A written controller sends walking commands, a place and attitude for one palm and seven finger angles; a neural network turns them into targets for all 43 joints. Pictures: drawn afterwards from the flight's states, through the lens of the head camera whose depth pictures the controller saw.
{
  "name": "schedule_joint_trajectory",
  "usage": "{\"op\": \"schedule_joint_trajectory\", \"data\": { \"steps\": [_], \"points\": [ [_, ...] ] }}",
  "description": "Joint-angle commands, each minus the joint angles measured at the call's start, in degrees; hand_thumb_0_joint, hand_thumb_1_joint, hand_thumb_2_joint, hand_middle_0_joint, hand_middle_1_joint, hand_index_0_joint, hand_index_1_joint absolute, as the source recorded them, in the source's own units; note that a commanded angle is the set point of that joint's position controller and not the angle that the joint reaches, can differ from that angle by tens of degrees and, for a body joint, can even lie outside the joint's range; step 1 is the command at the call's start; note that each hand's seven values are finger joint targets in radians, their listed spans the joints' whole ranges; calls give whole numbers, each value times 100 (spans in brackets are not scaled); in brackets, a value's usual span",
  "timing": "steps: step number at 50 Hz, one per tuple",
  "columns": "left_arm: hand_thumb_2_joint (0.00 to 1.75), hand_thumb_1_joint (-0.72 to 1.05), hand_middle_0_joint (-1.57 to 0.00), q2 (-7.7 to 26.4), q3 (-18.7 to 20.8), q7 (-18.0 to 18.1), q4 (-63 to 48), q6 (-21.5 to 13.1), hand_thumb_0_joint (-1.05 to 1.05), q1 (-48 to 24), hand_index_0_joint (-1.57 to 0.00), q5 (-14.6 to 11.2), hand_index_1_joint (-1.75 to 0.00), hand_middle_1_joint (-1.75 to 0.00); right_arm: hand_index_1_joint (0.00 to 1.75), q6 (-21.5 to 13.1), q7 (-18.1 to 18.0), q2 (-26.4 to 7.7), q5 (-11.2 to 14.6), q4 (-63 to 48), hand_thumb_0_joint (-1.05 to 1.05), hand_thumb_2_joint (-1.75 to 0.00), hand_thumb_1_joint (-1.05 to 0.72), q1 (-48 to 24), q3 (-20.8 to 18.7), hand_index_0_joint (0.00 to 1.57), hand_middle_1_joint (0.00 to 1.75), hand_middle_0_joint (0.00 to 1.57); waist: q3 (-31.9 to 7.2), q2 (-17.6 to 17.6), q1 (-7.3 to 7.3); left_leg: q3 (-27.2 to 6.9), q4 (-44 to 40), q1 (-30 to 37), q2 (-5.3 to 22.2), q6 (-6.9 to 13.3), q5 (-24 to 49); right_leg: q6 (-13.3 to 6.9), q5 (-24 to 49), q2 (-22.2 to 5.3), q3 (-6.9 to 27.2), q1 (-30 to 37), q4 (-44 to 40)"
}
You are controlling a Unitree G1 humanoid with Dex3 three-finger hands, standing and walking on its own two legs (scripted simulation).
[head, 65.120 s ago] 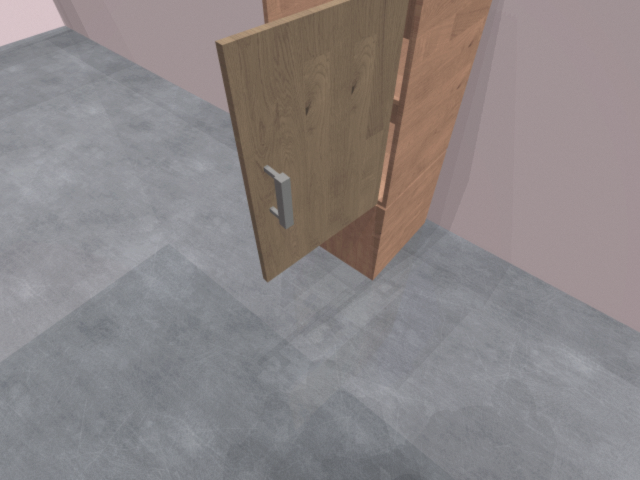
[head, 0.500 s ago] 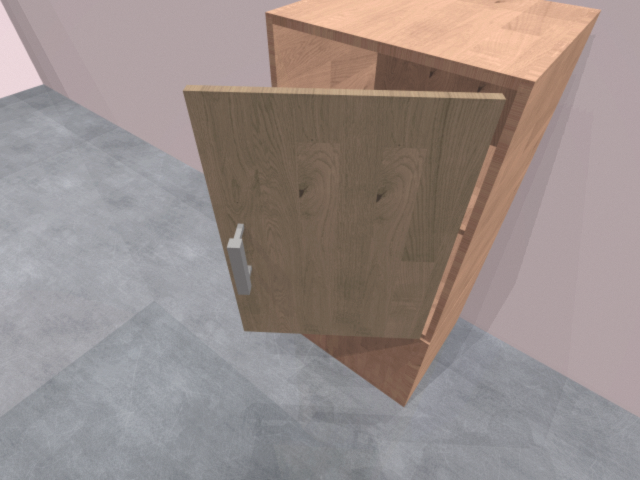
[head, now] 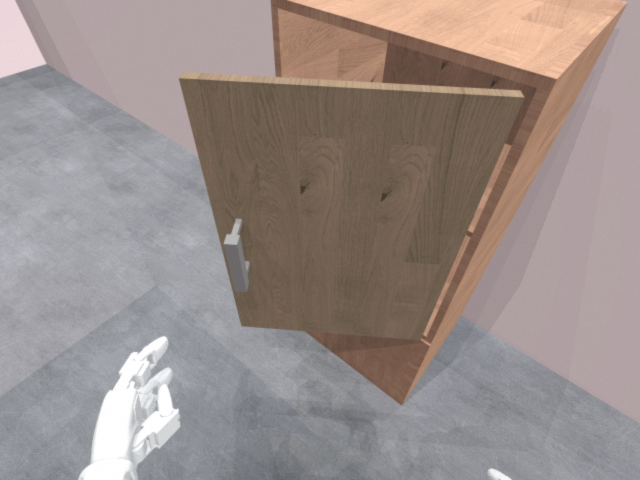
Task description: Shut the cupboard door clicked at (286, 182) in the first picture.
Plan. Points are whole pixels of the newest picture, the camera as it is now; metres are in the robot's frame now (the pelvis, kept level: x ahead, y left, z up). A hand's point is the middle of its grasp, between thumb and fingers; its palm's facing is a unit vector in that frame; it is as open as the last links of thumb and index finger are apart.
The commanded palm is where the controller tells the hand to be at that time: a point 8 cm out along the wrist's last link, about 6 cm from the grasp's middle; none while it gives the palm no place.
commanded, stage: raise the hand and make a fist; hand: left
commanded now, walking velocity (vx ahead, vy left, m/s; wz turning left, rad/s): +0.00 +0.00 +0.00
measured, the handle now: (239, 255) +0.48 +0.15 -0.04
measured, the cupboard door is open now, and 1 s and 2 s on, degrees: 35 35 35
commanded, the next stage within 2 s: bring the fist close to the handle in 1.74 s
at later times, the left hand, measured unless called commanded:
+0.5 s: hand (213, 434) +0.20 +0.14 -0.04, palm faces -0.11 -0.99 -0.05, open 4.9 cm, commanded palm +0.15 +0.21 -0.05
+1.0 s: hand (182, 433) +0.20 +0.18 -0.04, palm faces -0.03 -1.00 -0.02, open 3.2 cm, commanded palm +0.17 +0.23 -0.04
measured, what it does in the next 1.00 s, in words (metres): lowers itself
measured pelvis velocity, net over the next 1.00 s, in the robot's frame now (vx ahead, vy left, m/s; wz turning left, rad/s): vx -0.01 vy -0.01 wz -0.02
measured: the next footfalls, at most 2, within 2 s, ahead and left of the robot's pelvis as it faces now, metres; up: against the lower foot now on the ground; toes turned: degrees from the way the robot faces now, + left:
none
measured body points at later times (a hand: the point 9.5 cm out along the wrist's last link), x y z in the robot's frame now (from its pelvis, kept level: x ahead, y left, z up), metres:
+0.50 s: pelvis -0.01 -0.04 -0.11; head +0.07 -0.04 +0.34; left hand +0.20 +0.19 -0.03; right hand +0.23 -0.24 -0.18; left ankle +0.05 +0.06 -0.72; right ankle +0.00 -0.12 -0.72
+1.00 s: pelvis -0.01 -0.01 -0.10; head +0.05 +0.01 +0.35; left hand +0.19 +0.23 -0.04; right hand +0.18 -0.25 -0.16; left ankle +0.05 +0.06 -0.72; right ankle +0.00 -0.12 -0.72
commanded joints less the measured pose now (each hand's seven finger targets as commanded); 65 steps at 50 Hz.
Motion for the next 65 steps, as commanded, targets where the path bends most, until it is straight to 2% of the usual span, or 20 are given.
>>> {"op": "schedule_joint_trajectory", "data": {
  "steps": [1, 3, 6, 9, 13, 16, 19, 22, 24, 26, 29, 31, 36, 40, 44, 45, 49, 54, 59, 65],
  "points": [
    [90, 90, -36, -218, 355, -960, 675, -1502, 0, 1634, -36, -416, -48, -48, 30, -309, 134, -853, -109, -1284, 0, -90, -90, -955, -426, 20, 30, 20, 145, -1596, 397, -745, 728, -1079, 340, -456, -649, -66, -744, 170, -233, -1808, 96],
    [90, 90, -40, 12, 515, -1795, 585, -2412, 0, 1504, -40, -636, -52, -52, 30, -224, 177, -928, -170, -1567, 0, -90, -90, -1211, -535, 20, 30, 20, -72, -2021, 491, -577, 1403, -1927, 263, -525, -845, -71, -1090, 99, 23, -2127, 626],
    [90, 90, -46, 539, 1013, -2519, 748, -2954, 0, 1331, -46, -717, -58, -58, 30, -107, 201, -948, -75, -2076, 0, -90, -90, -1440, -629, 20, 30, 20, -358, -1103, 617, -429, 2125, -2602, 159, -442, -967, -115, -1116, 15, 545, -2329, 1255],
    [90, 90, -51, 972, 1314, -2530, -487, -2982, 0, 436, -51, -887, -64, -64, 30, -49, 166, -937, -60, -2418, 0, -90, -90, -1438, -586, 20, 30, 20, -1071, 552, 722, -536, 2379, -2672, 212, -361, -1270, -178, -1529, 119, 625, -2820, 1794],
    [90, 90, -58, 1088, 1171, -2153, -3065, -3554, 0, -228, -58, -1082, -72, -72, 30, -178, 81, -771, -123, -2484, 0, -90, -90, -1187, -500, 20, 30, 20, -2452, 1549, 480, -826, 2776, -1813, 363, -228, -628, -165, -580, 268, 641, -3011, 2144],
    [90, 90, -64, 761, 628, -2216, -3241, -3701, 0, -348, -64, -1044, -78, -78, 30, -265, -49, -815, -125, -2117, 0, -90, -90, -1058, -459, 20, 30, 20, -2233, 1064, 64, -891, 3249, -2019, 453, -145, -197, -105, -70, 336, 634, -3326, 2263],
    [90, 90, -69, 585, 360, -2581, -2250, -3252, 0, -315, -69, -972, -84, -84, 30, -232, -162, -873, -71, -1969, 0, -90, -90, -948, -404, 20, 30, 20, -1640, 484, -225, -908, 3574, -2751, 465, -75, -458, 64, -133, 349, 713, -3468, 2136],
    [90, 90, -75, 705, 650, -2961, -1149, -2122, 0, 564, -75, -966, -90, -90, 30, 1, -227, -861, 102, -2195, 0, -90, -90, -992, -470, 20, 30, 20, -1666, -569, 50, -808, 3449, -3272, 451, -102, -585, 268, -248, 203, 909, -2820, 1759],
    [90, 90, -79, 1036, 1132, -3038, -990, -1373, 0, 812, -79, -1062, -94, -94, 30, 173, -240, -823, 174, -2417, 0, -90, -90, -1184, -469, 20, 30, 20, -2132, -575, 433, -736, 3361, -3328, 353, -109, -366, 375, 116, 49, 1133, -2062, 1671],
    [90, 90, -82, 1202, 1658, -2882, -1518, -1094, 0, 903, -82, -1252, -98, -98, 30, 331, -241, -695, 157, -2584, 0, -90, -90, -1239, -453, 20, 30, 20, -2568, -671, 633, -750, 3292, -3236, 343, -172, -76, 565, 1012, -114, 1279, -1389, 1729],
    [90, 90, -88, 1243, 2038, -2310, -2077, -1496, 0, 684, -88, -1322, -104, -104, 30, 387, -225, -517, 44, -2526, 0, -90, -90, -1161, -414, 20, 30, 20, -2591, -423, 744, -797, 3181, -3104, 403, -229, 227, 508, 2008, -43, 1074, -1195, 2053],
    [90, 90, -92, 977, 1791, -2096, -2201, -2008, 0, 701, -92, -1260, -108, -108, 30, 321, -187, -440, -13, -2384, 0, -90, -90, -1046, -424, 20, 30, 20, -2362, -101, 672, -767, 3055, -2870, 430, -265, 360, 328, 1953, 59, 812, -1631, 2214],
    [90, 90, -101, 463, 727, -2363, -1732, -2825, 0, 383, -101, -1042, -118, -118, 30, 166, -129, -672, -62, -2155, 0, -90, -90, -913, -418, 20, 30, 20, -1698, 114, 142, -876, 3131, -2782, 466, -229, -121, 138, 504, 247, 439, -3054, 2338],
    [90, 90, -108, 723, 661, -2631, -1559, -2619, 0, 228, -108, -1059, -126, -126, 30, 91, -201, -899, 29, -2348, 0, -90, -90, -911, -458, 20, 30, 20, -1650, 70, 185, -955, 2884, -2845, 482, -177, -956, -4, -991, 303, 403, -3330, 2068],
    [90, 90, -115, 1337, 1377, -2249, -2396, -2455, 0, 173, -115, -1095, -134, -134, 30, 133, -227, -875, 23, -2502, 0, -90, -90, -972, -459, 20, 30, 20, -2411, 521, 569, -1083, 2490, -2292, 489, -223, -879, -109, -733, 387, 160, -2986, 2271],
    [90, 90, -117, 1178, 1327, -2118, -2583, -2455, 0, 323, -117, -1101, -136, -136, 30, 156, -210, -824, 19, -2561, 0, -90, -90, -977, -435, 20, 30, 20, -2504, 677, 632, -1110, 2350, -2040, 495, -266, -757, -124, -566, 388, 57, -2944, 2333],
    [90, 90, -124, 835, 1068, -1682, -2485, -2345, 0, 395, -124, -974, -144, -144, 30, 303, -145, -803, -14, -2545, 0, -90, -90, -975, -373, 20, 30, 20, -2041, 818, 486, -1325, 2055, -1838, 557, -344, -1044, -120, -600, 456, -159, -3244, 2337],
    [90, 90, -130, 501, 354, -1898, -1391, -1913, 0, -2, -130, -661, -150, -150, 30, 415, -141, -952, -2, -2559, 0, -90, -90, -846, -277, 20, 30, 20, -952, 160, 55, -1444, 1914, -2488, 567, -287, -2133, -60, -1087, 441, -185, -3562, 2074],
    [90, 90, -130, 1148, 872, -2024, -1998, -1996, 0, -707, -130, -728, -150, -150, 30, 336, -197, -1037, -25, -2668, 0, -90, -90, -762, -237, 20, 30, 20, -1639, 541, 236, -1509, 1916, -2087, 547, -340, -1940, -107, -929, 436, -116, -3378, 2175],
    [90, 90, -130, 1024, 1040, -1757, -2323, -2323, 0, -345, -130, -852, -150, -150, 30, 297, -95, -924, -89, -2591, 0, -90, -90, -763, -218, 20, 30, 20, -2070, 1003, 384, -1611, 1895, -1343, 612, -553, -932, -132, -456, 446, -232, -3431, 2362]
  ]
}}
